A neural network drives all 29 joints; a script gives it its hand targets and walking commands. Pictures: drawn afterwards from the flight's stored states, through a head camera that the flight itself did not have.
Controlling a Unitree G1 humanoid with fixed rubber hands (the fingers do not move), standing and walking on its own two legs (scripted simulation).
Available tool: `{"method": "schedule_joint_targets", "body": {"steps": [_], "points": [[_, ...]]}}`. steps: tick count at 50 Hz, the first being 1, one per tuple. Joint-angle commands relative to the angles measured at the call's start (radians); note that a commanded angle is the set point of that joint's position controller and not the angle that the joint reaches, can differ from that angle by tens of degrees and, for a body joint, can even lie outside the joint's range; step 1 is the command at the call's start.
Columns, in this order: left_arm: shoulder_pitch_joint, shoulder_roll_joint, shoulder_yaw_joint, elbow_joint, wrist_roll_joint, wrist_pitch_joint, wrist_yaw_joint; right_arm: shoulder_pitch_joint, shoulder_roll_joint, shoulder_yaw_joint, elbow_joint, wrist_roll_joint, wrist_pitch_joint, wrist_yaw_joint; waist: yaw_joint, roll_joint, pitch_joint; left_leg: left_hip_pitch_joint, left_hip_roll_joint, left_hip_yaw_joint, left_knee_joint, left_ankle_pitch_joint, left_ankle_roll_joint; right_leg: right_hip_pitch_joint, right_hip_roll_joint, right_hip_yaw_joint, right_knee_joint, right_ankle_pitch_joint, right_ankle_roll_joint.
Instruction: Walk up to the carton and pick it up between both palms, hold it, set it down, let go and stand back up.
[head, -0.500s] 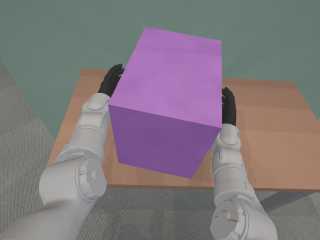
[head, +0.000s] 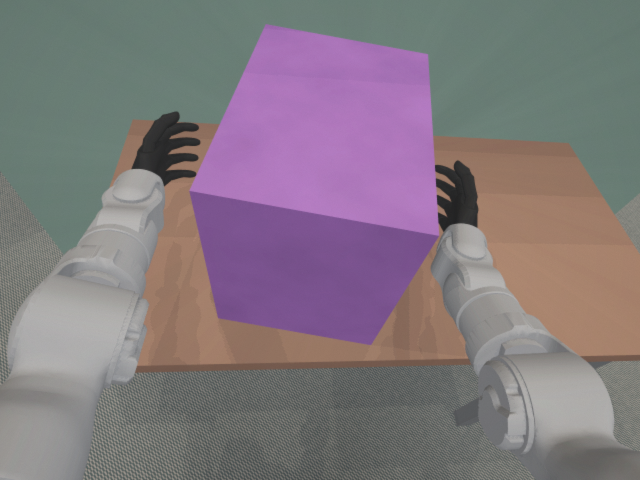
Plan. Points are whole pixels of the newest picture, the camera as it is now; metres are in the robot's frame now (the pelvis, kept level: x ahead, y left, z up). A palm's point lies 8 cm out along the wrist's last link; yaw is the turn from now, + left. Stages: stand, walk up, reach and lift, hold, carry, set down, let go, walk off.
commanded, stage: set down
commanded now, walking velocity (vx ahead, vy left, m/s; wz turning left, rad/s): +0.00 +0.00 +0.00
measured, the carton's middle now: (320, 189) +0.47 -0.04 +0.08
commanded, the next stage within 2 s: none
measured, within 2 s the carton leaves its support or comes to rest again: neither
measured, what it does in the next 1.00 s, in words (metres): stands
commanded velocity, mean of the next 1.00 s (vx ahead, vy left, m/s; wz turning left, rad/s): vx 0.00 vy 0.00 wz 0.00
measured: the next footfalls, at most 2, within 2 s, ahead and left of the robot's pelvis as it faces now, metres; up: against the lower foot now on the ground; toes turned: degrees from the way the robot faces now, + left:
none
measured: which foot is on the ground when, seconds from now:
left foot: down 0.00-1.00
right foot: down 0.00-1.00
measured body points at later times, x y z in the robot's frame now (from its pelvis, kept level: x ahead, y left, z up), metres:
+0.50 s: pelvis -0.03 -0.01 +0.01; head +0.02 +0.04 +0.45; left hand +0.50 +0.17 +0.19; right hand +0.41 -0.23 +0.18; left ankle -0.02 +0.07 -0.73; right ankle +0.00 -0.15 -0.73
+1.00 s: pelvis -0.03 -0.02 +0.01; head +0.00 +0.03 +0.46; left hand +0.47 +0.18 +0.18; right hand +0.38 -0.22 +0.17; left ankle -0.02 +0.07 -0.73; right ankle +0.00 -0.15 -0.73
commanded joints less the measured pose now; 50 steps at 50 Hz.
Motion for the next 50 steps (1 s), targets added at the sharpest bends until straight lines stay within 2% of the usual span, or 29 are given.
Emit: {"method": "schedule_joint_targets", "body": {"steps": [1,2,4,6,7,9,10,14,16,18,19,21,22,23,25,28,29,31,32,35,37,38,39,40,41,43,44,48,50], "points": [[-0.567,0.138,-0.013,-0.23,-0.027,-0.022,-0.002,-0.481,-0.225,0.016,-0.22,0.037,-0.029,0.008,-0.015,0.278,-0.84,0.729,0.002,-0.035,0.079,0.909,-0.183,0.146,0.064,-0.065,0.035,0.526,-0.05],[-0.565,0.146,-0.008,-0.264,-0.031,-0.011,-0.001,-0.482,-0.238,0.02,-0.237,0.045,-0.021,0.011,-0.006,0.288,-0.856,0.744,0.005,-0.034,0.078,0.932,-0.187,0.142,0.066,-0.063,0.029,0.52,-0.053],[-0.572,0.138,-0.048,-0.211,-0.05,0.019,-0.013,-0.495,-0.241,0.031,-0.196,0.058,0.033,0.018,-0.033,0.262,-0.754,0.716,0.003,-0.05,0.046,0.807,-0.165,0.141,0.062,-0.068,0.021,0.452,-0.061],[-0.619,0.154,-0.074,-0.238,-0.091,0.016,-0.016,-0.532,-0.244,0.013,-0.245,0.055,0.066,0.019,-0.04,0.248,-0.756,0.669,-0.001,-0.052,0.011,0.641,-0.145,0.129,0.047,-0.066,0.018,0.381,-0.061],[-0.62,0.157,-0.084,-0.232,-0.109,0.015,-0.016,-0.544,-0.241,0.023,-0.261,0.055,0.078,0.019,-0.038,0.229,-0.754,0.653,-0.006,-0.048,0.003,0.601,-0.132,0.13,0.044,-0.065,0.024,0.373,-0.059],[-0.663,0.195,-0.087,-0.249,-0.131,0.033,-0.013,-0.587,-0.262,0.017,-0.316,0.056,0.108,0.019,-0.034,0.237,-0.801,0.638,-0.01,-0.042,-0.007,0.555,-0.127,0.159,0.037,-0.057,0.025,0.364,-0.062],[-0.647,0.189,-0.097,-0.211,-0.135,0.049,-0.018,-0.583,-0.258,0.023,-0.288,0.054,0.13,0.017,-0.046,0.219,-0.766,0.635,-0.011,-0.046,-0.013,0.536,-0.117,0.166,0.034,-0.058,0.027,0.362,-0.06],[-0.715,0.212,-0.141,-0.138,-0.179,0.066,-0.022,-0.647,-0.253,0.012,-0.263,0.048,0.192,0.013,-0.055,0.186,-0.676,0.559,-0.007,-0.058,-0.068,0.377,-0.091,0.172,0.021,-0.055,0.019,0.28,-0.067],[-0.723,0.221,-0.134,-0.174,-0.174,0.078,-0.02,-0.655,-0.263,0.014,-0.305,0.053,0.198,0.01,-0.049,0.207,-0.736,0.593,-0.011,-0.052,-0.057,0.445,-0.098,0.196,0.021,-0.055,0.018,0.344,-0.067],[-0.719,0.234,-0.121,-0.135,-0.161,0.101,-0.024,-0.653,-0.268,0.019,-0.288,0.052,0.216,0.004,-0.05,0.203,-0.718,0.614,-0.012,-0.051,-0.056,0.476,-0.104,0.217,0.021,-0.054,0.007,0.361,-0.067],[-0.725,0.231,-0.128,-0.088,-0.154,0.111,-0.031,-0.657,-0.257,0.016,-0.252,0.052,0.232,0.001,-0.056,0.21,-0.672,0.599,-0.012,-0.052,-0.074,0.428,-0.099,0.221,0.017,-0.054,-0.004,0.326,-0.068],[-0.775,0.263,-0.128,-0.122,-0.164,0.121,-0.029,-0.698,-0.265,0.001,-0.294,0.051,0.248,-0.008,-0.058,0.203,-0.677,0.578,-0.019,-0.045,-0.095,0.376,-0.09,0.245,0.012,-0.048,-0.014,0.32,-0.065],[-0.767,0.244,-0.149,-0.062,-0.171,0.124,-0.03,-0.691,-0.254,0.002,-0.233,0.041,0.262,-0.01,-0.079,0.197,-0.624,0.573,-0.013,-0.055,-0.107,0.35,-0.089,0.232,0.012,-0.053,-0.013,0.301,-0.066],[-0.766,0.247,-0.146,-0.06,-0.174,0.13,-0.035,-0.706,-0.242,0.004,-0.249,0.043,0.27,-0.014,-0.074,0.182,-0.597,0.554,-0.019,-0.049,-0.116,0.326,-0.079,0.248,0.007,-0.05,-0.023,0.298,-0.066],[-0.763,0.237,-0.155,-0.069,-0.171,0.143,-0.035,-0.7,-0.242,0.009,-0.252,0.053,0.281,-0.015,-0.073,0.212,-0.613,0.59,-0.012,-0.054,-0.118,0.375,-0.088,0.251,0.009,-0.056,-0.024,0.328,-0.073],[-0.772,0.251,-0.151,-0.042,-0.174,0.153,-0.045,-0.716,-0.235,0.022,-0.27,0.063,0.305,-0.017,-0.072,0.203,-0.593,0.576,-0.017,-0.044,-0.126,0.357,-0.079,0.276,0.007,-0.05,-0.041,0.32,-0.08],[-0.772,0.26,-0.143,-0.085,-0.173,0.153,-0.042,-0.719,-0.24,0.019,-0.316,0.067,0.303,-0.022,-0.07,0.193,-0.625,0.57,-0.02,-0.043,-0.129,0.366,-0.076,0.304,0.008,-0.051,-0.032,0.355,-0.075],[-0.766,0.255,-0.144,-0.038,-0.168,0.163,-0.047,-0.715,-0.222,0.023,-0.27,0.064,0.321,-0.027,-0.076,0.204,-0.559,0.555,-0.02,-0.045,-0.142,0.333,-0.077,0.31,0.003,-0.047,-0.037,0.331,-0.076],[-0.782,0.263,-0.142,-0.113,-0.174,0.158,-0.046,-0.725,-0.229,0.017,-0.334,0.07,0.311,-0.03,-0.071,0.206,-0.625,0.581,-0.021,-0.041,-0.135,0.368,-0.081,0.318,0.006,-0.049,-0.035,0.365,-0.071],[-0.744,0.266,-0.129,-0.075,-0.154,0.178,-0.057,-0.683,-0.221,0.03,-0.282,0.073,0.334,-0.033,-0.078,0.2,-0.552,0.599,-0.021,-0.041,-0.139,0.375,-0.078,0.33,0.007,-0.05,-0.046,0.368,-0.077],[-0.732,0.284,-0.106,-0.151,-0.149,0.182,-0.059,-0.667,-0.21,0.048,-0.37,0.089,0.325,-0.046,-0.054,0.202,-0.605,0.61,-0.027,-0.03,-0.139,0.41,-0.082,0.37,0.008,-0.042,-0.052,0.409,-0.071],[-0.72,0.29,-0.103,-0.154,-0.147,0.187,-0.062,-0.661,-0.207,0.053,-0.38,0.09,0.331,-0.049,-0.059,0.199,-0.606,0.612,-0.028,-0.029,-0.137,0.412,-0.082,0.389,0.009,-0.04,-0.054,0.412,-0.072],[-0.683,0.291,-0.079,-0.199,-0.134,0.197,-0.064,-0.636,-0.209,0.055,-0.424,0.095,0.328,-0.055,-0.047,0.2,-0.607,0.625,-0.032,-0.021,-0.138,0.425,-0.082,0.418,0.009,-0.034,-0.059,0.436,-0.068],[-0.668,0.289,-0.073,-0.194,-0.126,0.207,-0.068,-0.623,-0.206,0.065,-0.411,0.1,0.337,-0.059,-0.05,0.193,-0.575,0.626,-0.032,-0.024,-0.14,0.438,-0.081,0.427,0.011,-0.038,-0.058,0.452,-0.067],[-0.649,0.292,-0.058,-0.22,-0.111,0.217,-0.071,-0.596,-0.204,0.067,-0.407,0.106,0.344,-0.06,-0.044,0.204,-0.542,0.635,-0.03,-0.025,-0.145,0.44,-0.086,0.429,0.015,-0.038,-0.06,0.445,-0.069],[-0.634,0.287,-0.072,-0.21,-0.128,0.225,-0.078,-0.594,-0.194,0.053,-0.426,0.094,0.357,-0.068,-0.057,0.177,-0.477,0.615,-0.026,-0.028,-0.169,0.346,-0.077,0.412,0.014,-0.041,-0.08,0.359,-0.072],[-0.611,0.287,-0.052,-0.273,-0.127,0.225,-0.077,-0.568,-0.183,0.064,-0.483,0.101,0.35,-0.071,-0.036,0.185,-0.496,0.623,-0.027,-0.019,-0.164,0.368,-0.075,0.417,0.014,-0.037,-0.081,0.37,-0.074],[-0.547,0.307,0.003,-0.381,-0.084,0.239,-0.08,-0.481,-0.171,0.061,-0.554,0.09,0.352,-0.078,-0.024,0.205,-0.504,0.66,-0.026,-0.019,-0.152,0.403,-0.086,0.442,0.018,-0.036,-0.08,0.38,-0.078],[-0.504,0.319,0.041,-0.472,-0.077,0.252,-0.077,-0.442,-0.166,0.06,-0.633,0.082,0.352,-0.084,-0.011,0.18,-0.517,0.656,-0.029,-0.009,-0.158,0.402,-0.08,0.486,0.019,-0.03,-0.081,0.407,-0.071]]}}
